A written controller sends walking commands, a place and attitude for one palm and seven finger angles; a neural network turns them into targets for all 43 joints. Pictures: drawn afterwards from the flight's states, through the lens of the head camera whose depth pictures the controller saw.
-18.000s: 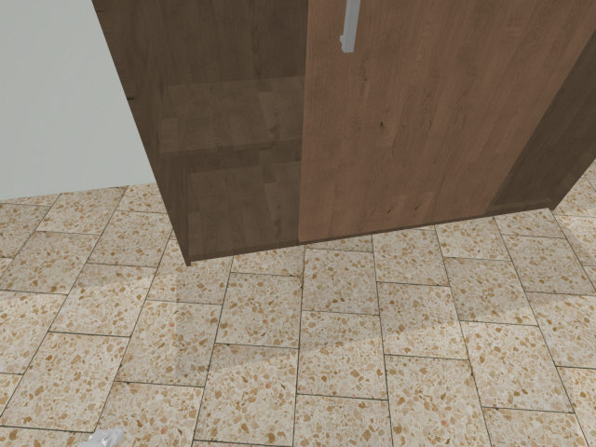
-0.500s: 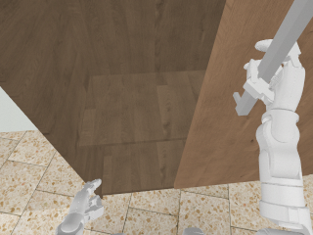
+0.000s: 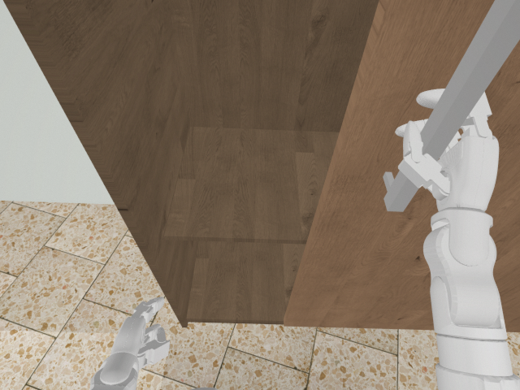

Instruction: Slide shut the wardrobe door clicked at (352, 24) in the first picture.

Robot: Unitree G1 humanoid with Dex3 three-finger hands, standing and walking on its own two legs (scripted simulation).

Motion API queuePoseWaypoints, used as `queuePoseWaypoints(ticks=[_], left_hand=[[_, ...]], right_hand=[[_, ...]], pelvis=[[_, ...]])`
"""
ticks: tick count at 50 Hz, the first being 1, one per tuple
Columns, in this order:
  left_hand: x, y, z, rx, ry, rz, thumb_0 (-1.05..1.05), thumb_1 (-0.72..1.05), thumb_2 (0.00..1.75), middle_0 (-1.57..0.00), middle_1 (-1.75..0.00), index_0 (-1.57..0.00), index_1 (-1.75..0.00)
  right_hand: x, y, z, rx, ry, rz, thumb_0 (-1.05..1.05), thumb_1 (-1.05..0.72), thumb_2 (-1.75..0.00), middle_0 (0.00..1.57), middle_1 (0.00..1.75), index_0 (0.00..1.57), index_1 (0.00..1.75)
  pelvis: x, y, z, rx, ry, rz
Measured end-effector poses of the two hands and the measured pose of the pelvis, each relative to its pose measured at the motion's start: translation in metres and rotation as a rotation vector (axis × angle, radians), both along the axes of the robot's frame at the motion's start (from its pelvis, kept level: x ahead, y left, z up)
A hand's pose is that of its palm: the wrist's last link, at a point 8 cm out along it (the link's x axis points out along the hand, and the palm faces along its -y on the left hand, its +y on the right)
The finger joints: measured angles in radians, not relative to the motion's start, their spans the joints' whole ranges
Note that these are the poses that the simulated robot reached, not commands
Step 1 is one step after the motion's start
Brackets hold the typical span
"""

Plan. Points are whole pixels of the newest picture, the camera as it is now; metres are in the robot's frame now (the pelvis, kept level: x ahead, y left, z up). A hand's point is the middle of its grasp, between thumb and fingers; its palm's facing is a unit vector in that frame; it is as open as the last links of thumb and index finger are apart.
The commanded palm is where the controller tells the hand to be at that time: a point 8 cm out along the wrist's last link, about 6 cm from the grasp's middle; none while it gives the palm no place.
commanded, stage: step sideways, sliding the door along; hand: right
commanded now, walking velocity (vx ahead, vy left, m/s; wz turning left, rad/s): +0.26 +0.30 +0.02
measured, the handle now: (439, 106) +0.38 -0.18 +0.26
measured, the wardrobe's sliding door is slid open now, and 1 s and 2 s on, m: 0.35 0.35 0.35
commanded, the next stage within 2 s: stop walking and hold the door there in 1.56 s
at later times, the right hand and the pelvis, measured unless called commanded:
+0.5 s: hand (406, 155) +0.35 -0.15 +0.22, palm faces +0.21 +0.97 -0.07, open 6.2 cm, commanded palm +0.32 -0.17 +0.22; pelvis -0.01 +0.01 +0.00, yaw +0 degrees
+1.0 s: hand (406, 155) +0.35 -0.15 +0.22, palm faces +0.21 +0.98 -0.07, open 6.2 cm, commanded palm +0.32 -0.17 +0.22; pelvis +0.01 +0.01 +0.00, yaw +0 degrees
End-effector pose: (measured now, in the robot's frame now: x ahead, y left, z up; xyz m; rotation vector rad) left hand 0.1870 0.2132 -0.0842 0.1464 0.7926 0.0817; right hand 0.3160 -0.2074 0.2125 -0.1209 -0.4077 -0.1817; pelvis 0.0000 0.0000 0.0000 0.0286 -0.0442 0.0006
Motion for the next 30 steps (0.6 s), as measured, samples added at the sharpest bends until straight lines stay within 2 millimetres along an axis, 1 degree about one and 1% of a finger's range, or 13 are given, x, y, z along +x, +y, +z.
queuePoseWaypoints(ticks=[9, 14, 21, 30], left_hand=[[-0.026, 0.008, -0.01, 0.006, 0.05, 0.027, 0.01, 0.91, 0.9, -0.2, -0.3, -0.2, -0.3], [-0.032, 0.012, -0.01, 0.017, 0.062, 0.034, 0.01, 0.91, 0.9, -0.2, -0.3, -0.2, -0.3], [-0.028, 0.014, -0.007, 0.021, 0.048, 0.031, 0.01, 0.91, 0.9, -0.2, -0.3, -0.2, -0.3], [-0.011, 0.012, 0.0, 0.019, 0.012, 0.014, 0.01, 0.91, 0.9, -0.2, -0.3, -0.2, -0.3]], right_hand=[[0.0, 0.004, 0.0, 0.001, 0.001, -0.005, 0.01, -0.72, -0.77, 0.46, 1.4, 0.27, 1.39], [0.0, 0.005, 0.0, 0.014, 0.002, -0.007, 0.02, -0.72, -0.78, 0.46, 1.4, 0.27, 1.39], [0.0, 0.005, 0.0, 0.016, 0.006, -0.015, 0.02, -0.71, -0.79, 0.46, 1.4, 0.27, 1.39], [0.0, 0.005, 0.001, 0.018, 0.009, -0.018, 0.02, -0.71, -0.79, 0.46, 1.4, 0.28, 1.39]], pelvis=[[-0.006, 0.006, -0.001, -0.006, 0.005, 0.006], [-0.007, 0.008, -0.001, -0.006, 0.004, 0.008], [-0.007, 0.011, 0.0, -0.008, 0.002, 0.008], [-0.003, 0.013, 0.001, -0.004, 0.001, 0.003]])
